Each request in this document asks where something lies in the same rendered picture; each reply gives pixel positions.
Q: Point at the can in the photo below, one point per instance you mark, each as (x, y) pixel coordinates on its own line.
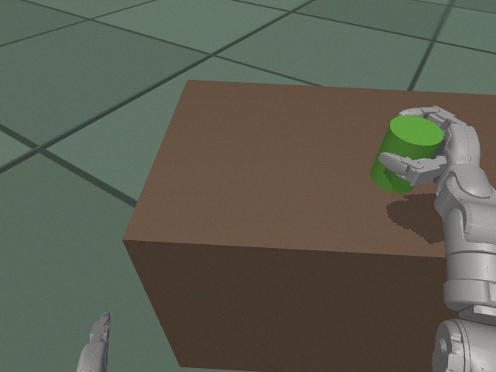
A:
(407, 136)

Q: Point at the right robot hand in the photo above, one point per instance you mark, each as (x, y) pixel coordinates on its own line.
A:
(460, 145)

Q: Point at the left robot hand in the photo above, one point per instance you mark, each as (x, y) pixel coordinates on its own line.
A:
(94, 356)

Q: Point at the right robot arm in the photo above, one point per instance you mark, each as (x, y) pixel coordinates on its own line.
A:
(467, 204)

